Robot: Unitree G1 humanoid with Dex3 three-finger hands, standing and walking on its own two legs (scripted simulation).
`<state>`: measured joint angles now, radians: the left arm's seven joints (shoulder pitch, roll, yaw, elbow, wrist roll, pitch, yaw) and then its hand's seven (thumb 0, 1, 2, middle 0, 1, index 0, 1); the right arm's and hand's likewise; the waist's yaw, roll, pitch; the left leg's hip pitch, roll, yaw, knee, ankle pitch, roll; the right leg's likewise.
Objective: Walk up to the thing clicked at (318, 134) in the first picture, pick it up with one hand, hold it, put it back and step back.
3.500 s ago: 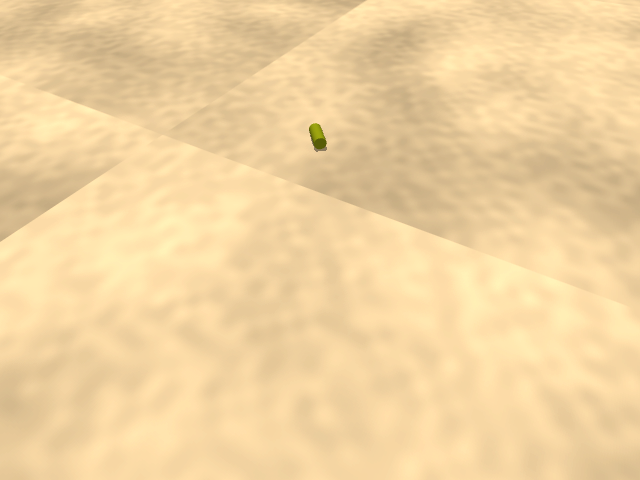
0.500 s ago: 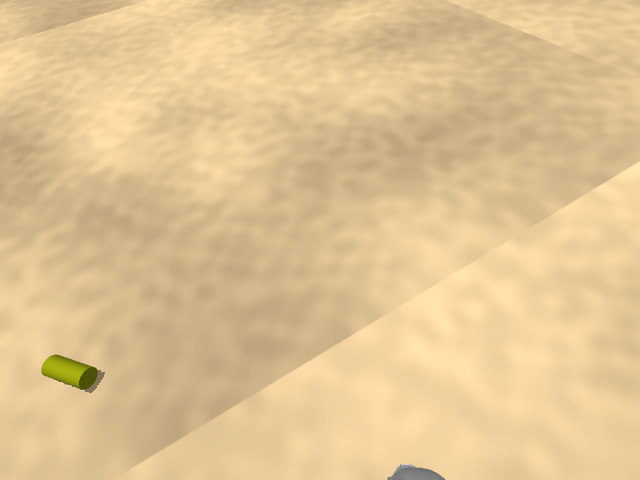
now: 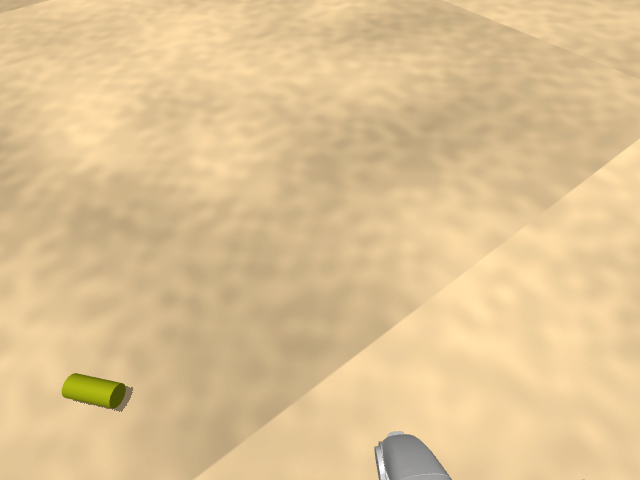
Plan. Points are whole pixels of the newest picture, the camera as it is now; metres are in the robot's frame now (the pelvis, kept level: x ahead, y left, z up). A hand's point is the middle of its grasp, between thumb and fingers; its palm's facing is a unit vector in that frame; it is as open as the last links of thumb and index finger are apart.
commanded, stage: walk up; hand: left
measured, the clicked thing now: (94, 390) +0.52 +0.68 -0.69
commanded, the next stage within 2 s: none
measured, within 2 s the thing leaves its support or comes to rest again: neither
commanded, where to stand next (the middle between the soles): +0.05 +0.44 m, yaw -13 degrees
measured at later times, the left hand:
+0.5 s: hand out of the picture +0.09 +0.58 -0.12, palm faces -0.08 -0.75 -0.66, open 7.4 cm
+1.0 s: hand out of the picture +0.07 +0.74 -0.10, palm faces -0.13 -0.79 -0.60, open 7.4 cm
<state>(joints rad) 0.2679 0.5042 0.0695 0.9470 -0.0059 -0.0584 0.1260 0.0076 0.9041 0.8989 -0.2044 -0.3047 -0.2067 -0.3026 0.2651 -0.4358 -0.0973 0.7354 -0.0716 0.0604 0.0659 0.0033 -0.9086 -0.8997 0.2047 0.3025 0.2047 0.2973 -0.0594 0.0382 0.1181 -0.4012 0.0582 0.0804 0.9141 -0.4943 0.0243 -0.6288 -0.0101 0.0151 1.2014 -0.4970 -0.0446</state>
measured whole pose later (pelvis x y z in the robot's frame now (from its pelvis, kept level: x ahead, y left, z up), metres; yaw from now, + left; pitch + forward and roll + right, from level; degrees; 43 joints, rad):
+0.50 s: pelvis -0.01 +0.24 -0.03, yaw -5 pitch -2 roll +1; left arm 0.28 0.51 0.09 0.84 0.05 -0.05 0.10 0.00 0.90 0.90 -0.21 -0.31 -0.21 -0.30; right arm 0.21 -0.52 -0.15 0.68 -0.07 0.09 0.09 0.00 -0.91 -0.90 0.20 0.30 0.20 0.30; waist 0.01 0.07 0.12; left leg -0.46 0.09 -0.01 1.03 -0.55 -0.05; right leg -0.62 -0.18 0.17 0.95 -0.38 -0.03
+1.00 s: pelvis -0.03 +0.44 +0.00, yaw -9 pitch -3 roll +0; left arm 0.29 0.41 0.06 0.84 0.05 -0.05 0.09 0.00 0.90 0.90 -0.21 -0.31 -0.21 -0.30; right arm 0.24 -0.47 -0.12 0.74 -0.03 0.11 0.06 0.01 -0.91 -0.90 0.21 0.30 0.21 0.30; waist 0.01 0.11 0.14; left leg -0.52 0.06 -0.12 1.19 -0.46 -0.02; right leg -0.48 -0.11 0.03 0.84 -0.33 -0.01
